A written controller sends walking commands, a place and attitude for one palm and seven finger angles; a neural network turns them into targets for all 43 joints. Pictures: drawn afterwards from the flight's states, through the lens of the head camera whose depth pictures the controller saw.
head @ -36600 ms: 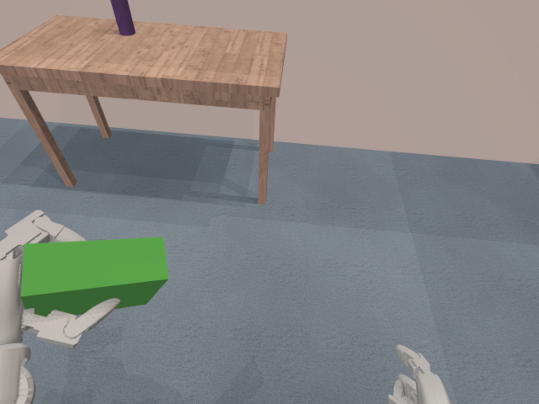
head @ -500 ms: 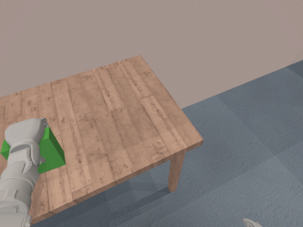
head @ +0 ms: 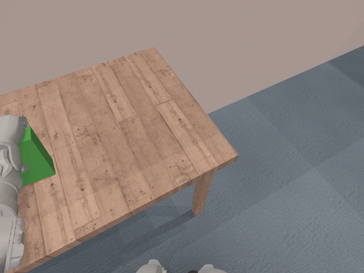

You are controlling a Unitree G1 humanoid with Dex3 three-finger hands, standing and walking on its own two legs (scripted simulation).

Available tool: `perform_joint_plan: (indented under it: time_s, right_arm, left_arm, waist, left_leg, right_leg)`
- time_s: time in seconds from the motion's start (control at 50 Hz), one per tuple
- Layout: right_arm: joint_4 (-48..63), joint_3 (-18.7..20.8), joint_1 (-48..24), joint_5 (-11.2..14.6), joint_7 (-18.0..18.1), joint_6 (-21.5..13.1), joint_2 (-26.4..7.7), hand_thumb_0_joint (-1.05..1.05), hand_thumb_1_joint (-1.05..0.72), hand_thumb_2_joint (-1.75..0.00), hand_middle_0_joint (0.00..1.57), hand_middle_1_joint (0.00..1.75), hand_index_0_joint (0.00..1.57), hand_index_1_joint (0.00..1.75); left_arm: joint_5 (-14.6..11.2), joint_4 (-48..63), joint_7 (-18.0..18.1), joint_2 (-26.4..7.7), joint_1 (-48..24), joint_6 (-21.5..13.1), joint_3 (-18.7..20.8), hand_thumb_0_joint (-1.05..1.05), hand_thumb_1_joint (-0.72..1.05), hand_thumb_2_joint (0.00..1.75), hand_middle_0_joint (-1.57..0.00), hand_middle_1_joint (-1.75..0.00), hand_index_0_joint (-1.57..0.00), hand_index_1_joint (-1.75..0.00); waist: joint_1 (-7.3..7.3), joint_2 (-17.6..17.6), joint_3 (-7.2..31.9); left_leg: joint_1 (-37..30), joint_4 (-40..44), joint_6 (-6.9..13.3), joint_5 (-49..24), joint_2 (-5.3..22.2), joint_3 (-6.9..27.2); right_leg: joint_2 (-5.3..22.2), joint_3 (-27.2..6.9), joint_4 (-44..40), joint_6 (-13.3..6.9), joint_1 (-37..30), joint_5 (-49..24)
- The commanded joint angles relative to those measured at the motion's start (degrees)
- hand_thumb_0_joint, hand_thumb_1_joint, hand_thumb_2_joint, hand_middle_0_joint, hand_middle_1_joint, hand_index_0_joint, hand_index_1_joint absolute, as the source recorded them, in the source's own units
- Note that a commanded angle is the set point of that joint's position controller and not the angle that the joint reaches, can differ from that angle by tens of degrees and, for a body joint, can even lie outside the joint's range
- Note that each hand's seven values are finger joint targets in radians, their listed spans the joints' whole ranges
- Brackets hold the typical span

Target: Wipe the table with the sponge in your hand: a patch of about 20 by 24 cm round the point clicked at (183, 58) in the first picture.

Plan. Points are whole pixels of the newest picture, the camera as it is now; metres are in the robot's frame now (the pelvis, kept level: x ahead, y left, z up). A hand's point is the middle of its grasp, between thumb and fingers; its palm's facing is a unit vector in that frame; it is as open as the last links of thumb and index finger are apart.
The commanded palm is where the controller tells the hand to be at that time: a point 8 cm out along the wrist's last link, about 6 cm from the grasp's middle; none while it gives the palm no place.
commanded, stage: wipe forward along the first lane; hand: left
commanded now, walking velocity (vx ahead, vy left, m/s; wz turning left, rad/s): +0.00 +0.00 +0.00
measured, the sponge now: (21, 166) +0.36 +0.40 -0.02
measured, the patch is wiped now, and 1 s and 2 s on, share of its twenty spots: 0.45 0.55 0.60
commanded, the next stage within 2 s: slide across to the middle lane in 0.18 s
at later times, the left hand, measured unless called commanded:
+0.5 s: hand (11, 136) +0.41 +0.42 +0.02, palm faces -0.16 +0.01 -0.99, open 9.6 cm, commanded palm +0.42 +0.37 +0.07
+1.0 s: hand (39, 121) +0.45 +0.36 +0.03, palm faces -0.11 -0.02 -0.99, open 9.6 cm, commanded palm +0.44 +0.33 +0.07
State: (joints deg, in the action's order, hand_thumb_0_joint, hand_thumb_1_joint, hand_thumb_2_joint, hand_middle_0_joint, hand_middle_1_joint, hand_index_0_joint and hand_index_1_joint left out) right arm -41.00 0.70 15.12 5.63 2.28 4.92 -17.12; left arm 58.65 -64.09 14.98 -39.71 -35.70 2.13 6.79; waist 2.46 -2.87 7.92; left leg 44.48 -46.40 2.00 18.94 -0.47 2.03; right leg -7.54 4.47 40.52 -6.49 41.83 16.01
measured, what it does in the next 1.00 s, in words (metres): shifts its weight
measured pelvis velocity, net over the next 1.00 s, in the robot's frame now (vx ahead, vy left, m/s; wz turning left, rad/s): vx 0.05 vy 0.06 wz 0.03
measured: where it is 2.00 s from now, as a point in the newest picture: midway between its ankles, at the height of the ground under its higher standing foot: outside the picture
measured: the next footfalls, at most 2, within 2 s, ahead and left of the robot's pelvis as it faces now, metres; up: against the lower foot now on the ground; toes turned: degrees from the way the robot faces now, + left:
none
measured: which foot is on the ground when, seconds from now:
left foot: down 0.00-1.00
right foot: down 0.00-1.00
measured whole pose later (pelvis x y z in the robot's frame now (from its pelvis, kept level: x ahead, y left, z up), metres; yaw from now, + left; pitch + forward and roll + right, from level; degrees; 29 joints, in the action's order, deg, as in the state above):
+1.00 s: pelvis +0.05 +0.06 +0.02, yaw +2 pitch +16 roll -3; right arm -43.0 1.5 11.8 3.4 -0.4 9.5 -13.3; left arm 57.2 -59.7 18.1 -24.0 -41.1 13.9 -7.1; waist 0.3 -2.5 8.9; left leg 34.7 -38.1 5.8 18.9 -5.1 1.8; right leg -3.3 3.2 32.9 -1.6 31.5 17.3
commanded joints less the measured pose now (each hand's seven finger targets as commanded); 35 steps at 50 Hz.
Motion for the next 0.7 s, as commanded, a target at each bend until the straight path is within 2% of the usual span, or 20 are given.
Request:
perform_joint_plan:
  time_s: [0.0,0.04,0.1,0.12,0.18,0.24,0.26,0.3,0.32,0.36,0.4,0.44,0.48,0.54,0.56,0.58,0.6,0.64,0.66,0.68]
  right_arm:
    - [4.84,3.0,3.13,-0.23,0.41,-1.35,-9.16,0.0,-0.9,-0.9,0.2,0.3,0.2,0.3]
    - [4.79,2.98,3.61,-0.24,0.35,-1.14,-9.34,0.0,-0.9,-0.9,0.2,0.3,0.2,0.3]
    - [4.61,3.12,4.49,-0.42,0.18,-0.99,-9.3,0.0,-0.9,-0.9,0.2,0.3,0.2,0.3]
    - [4.48,3.15,4.7,-0.51,0.1,-0.85,-9.49,0.0,-0.9,-0.9,0.2,0.3,0.2,0.3]
    - [4.33,3.11,4.66,-0.48,-0.03,-0.63,-9.23,0.0,-0.9,-0.9,0.2,0.3,0.2,0.3]
    - [4.15,3.23,5.58,-0.76,-0.12,-0.2,-9.59,0.0,-0.9,-0.9,0.2,0.3,0.2,0.3]
    - [4.44,3.26,5.59,-0.69,-0.18,-0.03,-9.36,0.0,-0.9,-0.9,0.2,0.3,0.2,0.3]
    - [4.27,3.49,5.57,-0.79,-0.29,-0.07,-8.87,0.0,-0.9,-0.9,0.2,0.3,0.2,0.3]
    - [4.55,3.41,5.19,-0.68,-0.34,-0.1,-8.55,0.0,-0.9,-0.9,0.2,0.3,0.2,0.3]
    - [4.31,3.65,4.86,-0.66,-0.24,0.15,-8.48,0.0,-0.9,-0.9,0.2,0.3,0.2,0.3]
    - [3.82,3.65,4.56,-0.74,-0.02,-0.1,-8.23,0.0,-0.9,-0.9,0.2,0.3,0.2,0.3]
    - [3.27,3.64,3.94,-0.75,0.01,-0.03,-8.06,0.0,-0.9,-0.9,0.2,0.3,0.2,0.3]
    - [3.11,3.63,2.94,-0.74,0.08,-0.4,-7.6,0.0,-0.9,-0.9,0.2,0.3,0.2,0.3]
    - [2.1,3.88,2.84,-1.06,-0.3,-0.2,-7.36,0.0,-0.9,-0.9,0.2,0.3,0.2,0.3]
    - [1.93,3.89,2.6,-1.09,-0.46,-0.15,-7.27,0.0,-0.9,-0.9,0.2,0.3,0.2,0.3]
    - [1.82,3.78,1.96,-1.07,-0.44,-0.32,-7.23,0.0,-0.9,-0.9,0.2,0.3,0.2,0.3]
    - [1.68,3.93,2.17,-1.23,-0.55,-0.08,-7.22,0.0,-0.9,-0.9,0.2,0.3,0.2,0.3]
    - [1.49,3.82,1.9,-1.32,-0.93,0.39,-7.13,0.0,-0.9,-0.9,0.2,0.3,0.2,0.3]
    - [1.46,3.84,1.62,-1.38,-1.04,0.55,-6.89,0.0,-0.9,-0.9,0.2,0.3,0.2,0.3]
    - [1.27,3.94,1.32,-1.47,-1.1,0.57,-6.85,0.0,-0.9,-0.9,0.2,0.3,0.2,0.3]
  left_arm:
    - [1.4,4.46,1.41,-17.36,-13.98,0.92,1.51,0.0,0.1,1.3,-1.2,-1.6,-1.2,-1.6]
    - [1.59,4.48,1.39,-18.7,-14.92,0.71,2.25,0.0,0.1,1.3,-1.2,-1.6,-1.2,-1.6]
    - [1.85,3.78,1.4,-17.08,-14.84,0.25,1.13,0.0,0.1,1.3,-1.2,-1.6,-1.2,-1.6]
    - [2.27,3.57,1.6,-17.89,-15.16,0.17,1.83,0.0,0.1,1.3,-1.2,-1.6,-1.2,-1.6]
    - [1.69,3.72,1.84,-16.15,-16.89,0.01,1.07,0.0,0.1,1.3,-1.2,-1.6,-1.2,-1.6]
    - [2.42,2.03,2.14,-16.99,-16.83,0.32,1.14,0.0,0.1,1.3,-1.2,-1.6,-1.2,-1.6]
    - [2.29,1.93,2.1,-14.82,-16.44,0.51,-0.41,0.0,0.1,1.3,-1.2,-1.6,-1.2,-1.6]
    - [1.79,4.09,2.11,-12.6,-17.47,0.05,-1.43,0.0,0.1,1.3,-1.2,-1.6,-1.2,-1.6]
    - [1.46,5.24,2.08,-10.11,-18.38,0.14,-3.46,0.0,0.1,1.3,-1.2,-1.6,-1.2,-1.6]
    - [0.68,5.87,2.51,-9.48,-18.52,0.37,-3.12,0.0,0.1,1.3,-1.2,-1.6,-1.2,-1.6]
    - [-0.64,8.34,2.89,-7.88,-21.35,-0.04,-3.84,0.0,0.1,1.3,-1.2,-1.6,-1.2,-1.6]
    - [-0.93,9.27,3.4,-5.5,-23.84,0.43,-5.88,0.0,0.1,1.3,-1.2,-1.6,-1.2,-1.6]
    - [-1.69,11.87,3.78,-2.46,-26.42,0.51,-7.32,0.0,0.1,1.3,-1.2,-1.6,-1.2,-1.6]
    - [-1.66,9.99,4.17,2.08,-25.64,2.22,-10.46,0.0,0.1,1.3,-1.2,-1.6,-1.2,-1.6]
    - [-2.07,9.54,4.29,3.06,-25.44,2.86,-10.59,0.0,0.1,1.3,-1.2,-1.6,-1.2,-1.6]
    - [-2.84,10.5,4.34,2.41,-25.28,2.93,-8.88,0.0,0.1,1.3,-1.2,-1.6,-1.2,-1.6]
    - [-2.46,10.56,4.14,4.3,-25.77,3.51,-11.22,0.0,0.1,1.3,-1.2,-1.6,-1.2,-1.6]
    - [-1.5,9.66,3.97,5.25,-26.1,5.14,-12.01,0.0,0.1,1.3,-1.2,-1.6,-1.2,-1.6]
    - [-1.44,9.53,3.89,7.47,-27.11,5.75,-13.61,0.0,0.1,1.3,-1.2,-1.6,-1.2,-1.6]
    - [-2.26,10.14,3.95,7.74,-26.57,5.87,-12.31,0.0,0.1,1.3,-1.2,-1.6,-1.2,-1.6]
  waist:
    - [1.41,1.6,15.73]
    - [1.51,2.23,16.33]
    - [1.57,0.91,16.03]
    - [1.42,1.44,16.09]
    - [1.95,1.6,15.56]
    - [1.9,1.84,16.16]
    - [2.29,2.35,16.19]
    - [1.67,-0.67,17.38]
    - [2.22,-1.23,17.3]
    - [2.4,1.12,17.58]
    - [2.6,-0.67,17.77]
    - [3.7,0.39,17.0]
    - [3.52,-2.53,16.98]
    - [3.78,-1.6,15.86]
    - [3.47,-1.06,15.56]
    - [2.4,-3.48,16.72]
    - [2.9,-3.23,17.16]
    - [2.84,-2.71,16.4]
    - [3.29,-1.63,15.55]
    - [2.59,-2.11,16.31]
  left_leg:
    - [0.41,3.64,2.69,-2.46,-0.59,-0.18]
    - [0.47,3.63,2.64,-2.84,-0.49,-0.14]
    - [-1.53,4.13,2.79,-4.1,-0.58,0.09]
    - [-2.27,4.23,2.83,-4.64,-0.36,0.44]
    - [-4.15,5.11,2.94,-5.22,-0.25,0.93]
    - [-5.49,4.98,2.8,-6.27,-0.16,1.21]
    - [-6.11,5.21,2.77,-6.76,-0.22,1.36]
    - [-10.58,6.15,2.46,-8.32,0.23,2.44]
    - [-12.19,6.52,2.32,-8.76,0.35,2.7]
    - [-13.69,7.18,2.23,-8.72,0.59,3.3]
    - [-17.06,8.03,1.83,-10.18,1.03,4.27]
    - [-18.98,8.97,1.43,-9.52,1.42,5.06]
    - [-23.44,10.47,0.24,-10.08,2.13,7.34]
    - [-26.22,11.25,-0.96,-9.96,2.46,8.86]
    - [-26.58,11.51,-1.23,-10.82,2.54,9.13]
    - [-28.23,11.88,-1.76,-13.31,2.73,9.32]
    - [-29.76,11.65,-2.21,-14.41,2.74,9.83]
    - [-30.02,11.98,-2.71,-15.76,2.98,10.2]
    - [-30.4,11.9,-2.87,-16.97,3.13,10.5]
    - [-31.63,12.05,-3.22,-19.56,3.51,11.18]
  right_leg:
    - [6.83,-12.37,-8.05,3.45,-19.09,-7.35]
    - [6.72,-12.02,-7.76,3.46,-19.05,-8.05]
    - [5.95,-10.0,-7.26,3.38,-16.51,-8.07]
    - [5.68,-9.39,-7.0,3.24,-15.46,-7.94]
    - [5.16,-8.02,-7.23,3.3,-13.03,-6.82]
    - [4.97,-7.2,-7.03,3.21,-12.08,-6.84]
    - [4.87,-6.95,-7.1,3.31,-11.74,-7.17]
    - [4.61,-5.85,-6.99,3.05,-9.61,-5.7]
    - [4.6,-5.8,-7.38,3.07,-8.9,-5.4]
    - [4.46,-5.55,-8.2,3.28,-8.99,-4.51]
    - [4.38,-4.94,-8.23,3.19,-7.79,-4.5]
    - [4.49,-4.55,-8.78,3.43,-6.56,-3.64]
    - [4.52,-4.06,-8.51,3.12,-3.9,-3.26]
    - [4.47,-3.29,-8.62,3.14,-2.37,-2.91]
    - [4.51,-3.14,-8.75,3.06,-2.65,-3.47]
    - [4.53,-3.31,-8.55,2.65,-2.82,-4.42]
    - [4.47,-3.08,-8.37,2.81,-2.65,-4.6]
    - [4.46,-2.86,-8.35,2.75,-2.7,-4.94]
    - [4.45,-2.71,-8.36,2.77,-2.3,-5.45]
    - [4.5,-2.71,-8.29,2.67,-2.19,-6.12]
